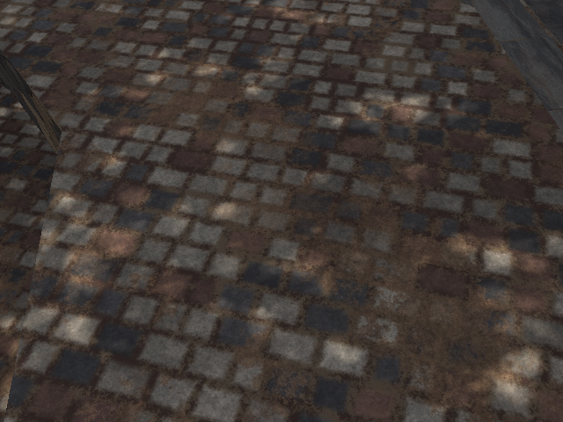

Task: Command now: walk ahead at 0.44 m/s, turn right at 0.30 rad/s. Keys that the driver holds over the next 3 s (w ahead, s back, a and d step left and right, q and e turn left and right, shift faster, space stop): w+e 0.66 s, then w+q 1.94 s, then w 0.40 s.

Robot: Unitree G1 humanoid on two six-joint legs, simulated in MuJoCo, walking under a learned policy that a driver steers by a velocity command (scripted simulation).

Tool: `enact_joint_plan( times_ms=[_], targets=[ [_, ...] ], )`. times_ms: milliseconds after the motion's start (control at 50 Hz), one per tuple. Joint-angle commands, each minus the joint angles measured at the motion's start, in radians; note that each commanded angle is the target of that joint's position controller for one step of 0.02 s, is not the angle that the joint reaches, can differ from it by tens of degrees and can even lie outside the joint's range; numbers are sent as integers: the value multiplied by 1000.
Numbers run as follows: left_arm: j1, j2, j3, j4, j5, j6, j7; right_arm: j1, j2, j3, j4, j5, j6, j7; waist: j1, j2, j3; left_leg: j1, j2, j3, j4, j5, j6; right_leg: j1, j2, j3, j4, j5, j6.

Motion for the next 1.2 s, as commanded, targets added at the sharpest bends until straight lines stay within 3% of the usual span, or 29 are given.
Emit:
enact_joint_plan(
  times_ms=[20,80,120,140,160,180,200,220,260,280,360,480,560,600,620,640,660,680,700,720,740,760,780,820,900,1000,1100,1160,1200],
  targets=[
    [-23,201,46,-68,-6,-4,12,-180,-18,2,-118,10,-30,15,11,-174,56,55,-58,52,-158,94,-25,-92,-169,158,-91,212,-172],
    [-15,220,51,-71,-19,1,15,-168,-67,-16,-126,23,-34,17,-22,-191,48,157,-56,15,-236,105,-4,-85,-217,230,-53,199,-150],
    [-44,221,53,-82,-16,5,16,-65,-108,-38,-103,24,-35,7,-94,-189,4,323,-63,24,-292,85,34,-98,-203,222,49,313,-115],
    [-49,197,46,-89,-7,4,14,46,-144,-57,-79,19,-34,-6,-152,-168,-68,496,-37,13,-308,79,64,-147,-148,182,201,386,-84],
    [-67,126,22,-126,17,2,11,228,-211,-75,-63,-2,-30,-20,-230,-56,-234,774,150,-164,-286,-1,133,-305,-79,128,508,213,-47],
    [63,27,-7,-159,-13,-12,15,292,-282,-86,-34,-21,-17,-11,-164,304,-386,1010,389,-625,-411,-249,272,-604,40,42,835,-294,0],
    [48,136,18,-131,-40,-12,17,260,-173,-61,-38,-19,-17,-7,-172,221,-296,920,374,-694,-490,-396,266,-704,-20,95,982,-281,2],
    [-44,187,35,-144,-42,-7,15,201,-118,-44,-38,-8,-16,-10,-170,136,-153,798,342,-521,-489,-337,232,-744,-61,72,1010,-191,-5],
    [-114,160,35,-149,-13,3,12,110,-61,-26,-26,-13,-12,-6,-127,41,-30,593,241,-287,-529,-96,196,-681,-117,48,947,-70,-4],
    [-103,142,36,-156,-16,11,6,87,-64,-26,-19,-21,-17,-8,-95,91,-14,529,231,-222,-556,-42,198,-636,-139,47,929,-37,0],
    [-160,100,27,-187,-10,38,-4,66,-81,-40,16,-8,-39,-10,-73,34,42,459,234,-73,-625,118,223,-664,-152,35,844,33,20],
    [-333,89,10,-242,-3,24,-40,94,-143,-57,60,-2,-26,-23,-121,-2,75,494,213,127,-633,200,190,-626,-132,-38,514,293,13],
    [-432,105,13,-295,-7,24,-61,146,-183,-69,92,20,-5,-24,-143,-3,100,604,242,184,-590,260,160,-615,-109,-92,392,233,-32],
    [-412,135,28,-309,-3,29,-64,149,-214,-77,97,27,10,-26,-112,26,57,652,244,219,-475,562,140,-527,-50,-149,369,130,-71],
    [-344,163,45,-300,-2,34,-61,148,-229,-81,96,31,19,-29,-67,42,3,660,235,239,-352,733,128,-423,-5,-180,364,82,-96],
    [-189,206,72,-263,-6,39,-54,135,-225,-77,91,36,28,-32,23,33,-79,605,205,272,-150,810,103,-214,48,-203,311,112,-130],
    [-5,279,109,-217,-9,49,-36,149,-190,-60,76,20,25,-39,103,-23,-173,386,167,276,140,614,58,102,17,-97,302,141,-176],
    [-33,395,118,-220,-15,41,-25,276,-25,-3,26,-25,5,-22,-34,-327,-263,-85,-9,211,524,-375,-4,451,-283,482,224,-11,-355],
    [12,305,88,-250,-6,25,-28,216,-96,-5,39,14,-31,-8,39,-219,-439,-163,-43,-29,653,-433,8,488,-384,773,35,-181,-404],
    [-22,244,70,-231,7,11,-35,103,-164,-25,16,60,-41,-4,62,-143,-280,-240,3,-35,659,-340,29,388,-363,614,10,-117,-335],
    [-86,222,60,-229,4,3,-35,73,-147,-16,8,54,-44,-10,22,-91,-178,-223,53,-25,579,-252,44,234,-332,476,16,-13,-296],
    [-157,180,45,-230,9,-2,-33,63,-141,-17,23,28,-39,-19,-17,-57,-110,-162,94,-22,507,-191,43,90,-295,357,14,115,-264],
    [-192,156,35,-233,25,-10,-32,99,-142,-21,35,22,-25,-17,-56,-88,-91,-81,119,-38,471,-147,42,-10,-272,283,-10,213,-254],
    [-211,154,34,-216,28,-29,-32,156,-117,-20,62,22,5,-15,-91,-91,-78,-14,126,-35,426,-104,30,-90,-253,189,-66,290,-252],
    [-183,167,39,-163,34,-50,-20,84,-82,-12,53,19,32,-20,-75,-67,13,-101,103,-63,272,70,0,-110,-221,8,-132,390,-217],
    [-167,179,37,-130,29,-47,-4,-32,-46,0,25,19,16,5,-21,-78,55,-76,55,-7,-27,332,14,-54,-192,-139,-164,377,-142],
    [-96,200,46,-79,16,-13,5,-145,-29,11,-44,17,11,42,21,-66,95,-181,31,45,-150,224,56,163,-264,-175,-89,522,-136],
    [-120,237,55,-84,11,14,21,-110,-58,-3,-72,16,17,56,-28,-117,30,-76,-42,131,-156,58,106,222,-275,-213,69,950,-111],
    [-142,259,59,-93,11,28,36,72,-128,-39,-46,17,26,48,-138,-144,-87,182,-112,158,-170,8,161,173,-255,-240,339,1154,-82]
  ],
)
Next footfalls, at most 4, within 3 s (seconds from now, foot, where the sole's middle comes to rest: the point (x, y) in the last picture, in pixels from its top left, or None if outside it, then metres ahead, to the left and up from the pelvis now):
0.16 left None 0.23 0.14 -0.78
0.66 right None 0.45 -0.19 -0.78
1.22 left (373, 297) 0.82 -0.11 -0.78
1.68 right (452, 226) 1.07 -0.34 -0.78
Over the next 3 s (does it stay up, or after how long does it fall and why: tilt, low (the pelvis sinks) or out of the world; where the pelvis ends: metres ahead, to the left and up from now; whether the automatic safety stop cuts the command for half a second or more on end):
stays up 1.56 0.01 0.00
